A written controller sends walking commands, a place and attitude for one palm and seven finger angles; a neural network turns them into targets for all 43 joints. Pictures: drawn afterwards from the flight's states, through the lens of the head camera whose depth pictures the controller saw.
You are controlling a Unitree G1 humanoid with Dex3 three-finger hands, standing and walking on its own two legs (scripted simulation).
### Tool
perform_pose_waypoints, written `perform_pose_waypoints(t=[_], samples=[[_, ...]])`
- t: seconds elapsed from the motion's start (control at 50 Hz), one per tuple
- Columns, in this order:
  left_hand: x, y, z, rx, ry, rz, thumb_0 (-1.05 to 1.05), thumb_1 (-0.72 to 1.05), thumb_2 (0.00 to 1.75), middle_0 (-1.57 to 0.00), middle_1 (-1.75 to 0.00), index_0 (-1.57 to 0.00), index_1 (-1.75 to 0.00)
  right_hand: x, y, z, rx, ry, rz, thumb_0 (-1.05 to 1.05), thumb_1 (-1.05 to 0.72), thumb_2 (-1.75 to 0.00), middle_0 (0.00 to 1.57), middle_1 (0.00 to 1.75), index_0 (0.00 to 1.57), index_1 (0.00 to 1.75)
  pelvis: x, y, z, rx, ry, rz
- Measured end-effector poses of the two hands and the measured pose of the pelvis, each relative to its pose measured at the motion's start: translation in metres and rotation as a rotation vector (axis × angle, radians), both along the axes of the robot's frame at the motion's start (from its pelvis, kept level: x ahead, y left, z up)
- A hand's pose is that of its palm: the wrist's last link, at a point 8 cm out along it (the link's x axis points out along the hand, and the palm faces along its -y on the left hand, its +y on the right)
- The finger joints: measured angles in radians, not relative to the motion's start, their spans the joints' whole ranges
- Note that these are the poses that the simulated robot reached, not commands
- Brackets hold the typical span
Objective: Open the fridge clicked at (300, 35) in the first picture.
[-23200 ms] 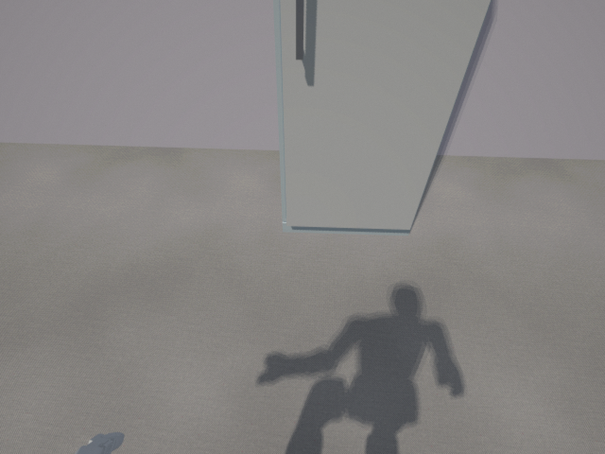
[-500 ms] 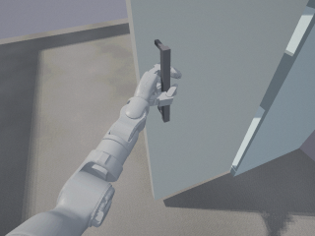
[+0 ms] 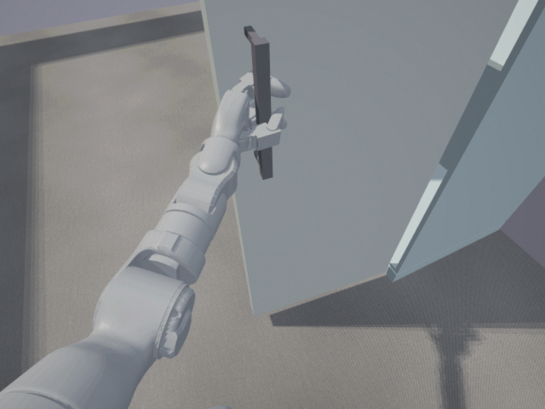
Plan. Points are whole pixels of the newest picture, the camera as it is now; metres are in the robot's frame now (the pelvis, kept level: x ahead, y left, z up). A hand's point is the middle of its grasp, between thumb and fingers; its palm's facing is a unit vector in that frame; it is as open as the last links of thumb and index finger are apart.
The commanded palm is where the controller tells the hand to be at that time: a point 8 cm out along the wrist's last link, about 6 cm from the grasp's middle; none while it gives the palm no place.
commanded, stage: stop walking and hold the door back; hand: left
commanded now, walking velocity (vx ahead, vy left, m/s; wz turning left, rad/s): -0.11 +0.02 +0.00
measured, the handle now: (259, 112) +0.49 +0.03 +0.18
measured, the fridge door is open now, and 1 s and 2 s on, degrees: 84 78 75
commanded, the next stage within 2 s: loosen the grip on the handle in 0.26 s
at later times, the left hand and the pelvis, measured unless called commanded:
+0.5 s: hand (264, 123) +0.45 +0.02 +0.19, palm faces -0.25 -0.97 -0.07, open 6.3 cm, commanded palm +0.42 +0.06 +0.18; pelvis +0.01 -0.01 +0.01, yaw +0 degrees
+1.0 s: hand (260, 122) +0.48 +0.03 +0.18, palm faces -0.25 -0.96 -0.13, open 14.5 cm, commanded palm +0.45 +0.08 +0.18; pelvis +0.03 -0.02 +0.01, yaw -2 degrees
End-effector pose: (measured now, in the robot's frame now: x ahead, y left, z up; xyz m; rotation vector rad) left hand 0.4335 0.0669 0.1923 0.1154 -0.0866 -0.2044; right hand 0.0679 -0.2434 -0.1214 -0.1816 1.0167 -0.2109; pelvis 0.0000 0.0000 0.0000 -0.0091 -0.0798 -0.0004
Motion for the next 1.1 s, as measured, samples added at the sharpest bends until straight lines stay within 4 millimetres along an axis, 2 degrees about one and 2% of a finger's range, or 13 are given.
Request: perform_pose_waypoints(t=[0.1,0.22,0.36,0.42,0.48,0.52,0.58,0.7,0.8,0.86,0.94,1.1], samples=[[0.002,0.002,0.000,-0.003,-0.005,-0.014,-0.04,0.68,0.82,-0.45,-1.40,-0.38,-1.40,0.036,0.012,0.010,0.011,-0.071,0.022,0.01,-0.90,-0.90,0.20,0.30,0.21,0.30,0.007,0.005,0.006,0.007,0.015,0.004],[-0.002,0.000,-0.002,-0.010,-0.045,-0.039,-0.04,0.68,0.80,-0.45,-1.40,-0.36,-1.40,0.074,0.016,0.026,0.009,-0.161,0.052,0.01,-0.90,-0.90,0.20,0.30,0.21,0.30,0.011,0.006,0.009,0.003,0.032,-0.018],[-0.008,-0.003,-0.004,-0.019,-0.070,-0.059,-0.04,0.68,0.80,-0.45,-1.40,-0.38,-1.40,0.094,0.011,0.036,-0.020,-0.177,0.068,0.01,-0.90,-0.90,0.20,0.30,0.21,0.30,0.013,0.004,0.010,0.004,0.048,-0.016],[0.001,0.002,0.001,0.040,-0.065,-0.084,-0.05,0.64,0.79,-0.47,-1.40,-0.40,-1.40,0.091,0.008,0.046,-0.019,-0.208,0.082,0.01,-0.90,-0.90,0.20,0.30,0.21,0.30,0.011,0.000,0.012,0.018,0.064,-0.008],[0.008,0.011,0.004,-0.036,0.000,-0.060,-0.03,0.59,0.77,-0.50,-1.40,-0.42,-1.40,0.078,0.001,0.058,-0.021,-0.240,0.094,0.01,-0.90,-0.90,0.20,0.30,0.21,0.30,0.012,-0.005,0.013,0.033,0.090,0.004],[0.011,0.014,0.005,-0.050,0.020,-0.042,-0.02,0.51,0.73,-0.49,-1.39,-0.41,-1.39,0.067,-0.006,0.059,-0.021,-0.252,0.091,0.01,-0.90,-0.90,0.21,0.30,0.21,0.30,0.011,-0.006,0.012,0.031,0.086,0.001],[0.012,0.011,0.006,-0.009,-0.007,-0.033,-0.01,0.34,0.64,-0.46,-1.37,-0.38,-1.38,0.046,-0.017,0.051,-0.010,-0.236,0.067,0.01,-0.90,-0.90,0.20,0.30,0.21,0.30,0.010,-0.006,0.011,0.030,0.088,0.000],[0.013,0.008,-0.004,-0.046,-0.080,-0.042,0.00,-0.14,0.41,-0.43,-1.36,-0.35,-1.36,-0.001,-0.030,0.030,0.012,-0.083,0.041,0.01,-0.90,-0.90,0.20,0.30,0.21,0.30,0.009,-0.015,0.009,0.040,0.109,-0.009],[0.017,0.008,-0.013,-0.026,-0.120,-0.056,0.00,-0.38,0.29,-0.43,-1.32,-0.32,-1.31,-0.022,-0.038,0.027,0.006,-0.012,0.007,0.01,-0.90,-0.90,0.20,0.30,0.21,0.30,0.014,-0.022,0.009,0.037,0.128,-0.023],[0.025,0.011,-0.011,0.003,-0.117,-0.060,0.00,-0.46,0.25,-0.45,-1.28,-0.30,-1.28,-0.023,-0.043,0.027,-0.004,0.001,-0.016,0.01,-0.90,-0.90,0.20,0.30,0.21,0.30,0.018,-0.025,0.010,0.033,0.132,-0.025],[0.035,0.017,-0.011,0.012,-0.075,-0.059,0.00,-0.52,0.22,-0.42,-1.22,-0.27,-1.22,-0.012,-0.046,0.030,-0.010,-0.024,-0.028,0.01,-0.90,-0.90,0.20,0.30,0.21,0.30,0.024,-0.025,0.012,0.029,0.141,-0.030],[0.041,0.032,-0.016,-0.023,-0.048,-0.054,-0.01,-0.55,0.21,-0.30,-1.17,-0.24,-1.17,0.037,-0.041,0.037,-0.012,-0.105,0.024,0.01,-0.90,-0.90,0.20,0.30,0.20,0.30,0.034,-0.021,0.014,0.027,0.154,-0.025]])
